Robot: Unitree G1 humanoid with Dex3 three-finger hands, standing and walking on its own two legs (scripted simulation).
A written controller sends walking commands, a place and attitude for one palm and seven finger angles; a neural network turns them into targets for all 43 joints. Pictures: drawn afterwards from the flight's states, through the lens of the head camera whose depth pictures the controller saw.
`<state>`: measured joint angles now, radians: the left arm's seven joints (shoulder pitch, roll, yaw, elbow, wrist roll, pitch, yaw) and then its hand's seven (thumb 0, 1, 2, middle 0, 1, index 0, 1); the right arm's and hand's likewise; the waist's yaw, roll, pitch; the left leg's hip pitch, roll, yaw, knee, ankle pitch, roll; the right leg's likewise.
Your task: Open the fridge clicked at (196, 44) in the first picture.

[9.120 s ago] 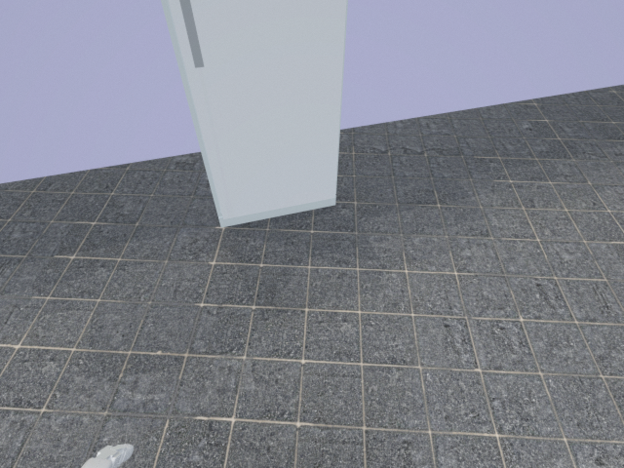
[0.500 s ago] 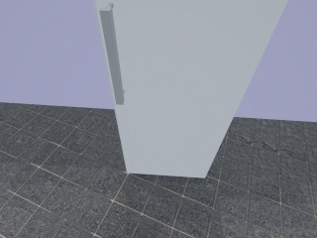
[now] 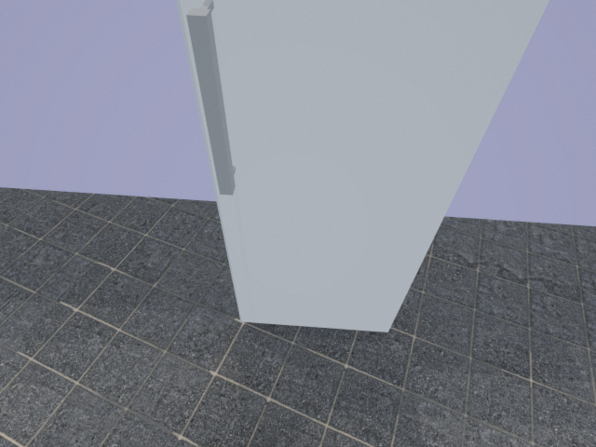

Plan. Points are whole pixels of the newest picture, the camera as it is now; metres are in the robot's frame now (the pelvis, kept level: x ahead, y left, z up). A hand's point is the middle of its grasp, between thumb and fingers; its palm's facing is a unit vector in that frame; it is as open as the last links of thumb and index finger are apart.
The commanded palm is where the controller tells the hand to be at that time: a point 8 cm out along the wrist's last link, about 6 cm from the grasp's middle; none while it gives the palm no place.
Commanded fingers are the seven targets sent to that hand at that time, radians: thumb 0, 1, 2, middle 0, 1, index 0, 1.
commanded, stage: look again from close up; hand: left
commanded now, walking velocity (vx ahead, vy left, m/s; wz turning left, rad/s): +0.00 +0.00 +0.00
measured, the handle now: (219, 111) +0.58 +0.18 +0.15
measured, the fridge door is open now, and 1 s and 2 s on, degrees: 0 0 0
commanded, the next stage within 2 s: shuffle to correct the standing spot in 0.08 s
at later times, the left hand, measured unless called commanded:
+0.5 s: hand out of the picture -0.01 +0.16 -0.19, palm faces +0.13 -0.99 -0.10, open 7.4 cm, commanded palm none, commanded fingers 0.00 0.90 0.90 -0.20 -0.30 -0.20 -0.30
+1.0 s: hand (207, 399) +0.22 +0.17 -0.18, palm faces +0.08 -0.98 -0.20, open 7.4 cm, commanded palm none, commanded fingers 0.00 0.90 0.90 -0.20 -0.30 -0.20 -0.30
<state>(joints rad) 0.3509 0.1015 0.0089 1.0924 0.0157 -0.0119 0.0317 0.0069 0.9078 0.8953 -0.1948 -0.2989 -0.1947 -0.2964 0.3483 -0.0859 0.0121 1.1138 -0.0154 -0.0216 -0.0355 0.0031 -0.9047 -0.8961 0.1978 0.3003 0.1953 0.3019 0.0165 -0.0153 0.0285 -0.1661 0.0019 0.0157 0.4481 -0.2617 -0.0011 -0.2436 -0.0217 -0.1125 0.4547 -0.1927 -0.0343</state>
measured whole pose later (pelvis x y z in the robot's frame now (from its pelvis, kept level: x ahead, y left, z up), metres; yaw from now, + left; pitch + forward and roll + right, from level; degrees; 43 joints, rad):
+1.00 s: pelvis +0.13 +0.00 -0.01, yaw +5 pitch -1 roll +1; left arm 0.11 0.14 0.04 0.98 0.02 -0.02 0.04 0.01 0.92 0.90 -0.19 -0.30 -0.19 -0.30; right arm 0.34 -0.12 -0.04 1.11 0.00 0.01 -0.05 0.01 -0.90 -0.90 0.20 0.30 0.20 0.30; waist -0.03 -0.01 0.13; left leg -0.31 -0.01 0.02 1.02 -0.59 -0.01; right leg -0.39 -0.06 -0.12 0.60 -0.19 -0.04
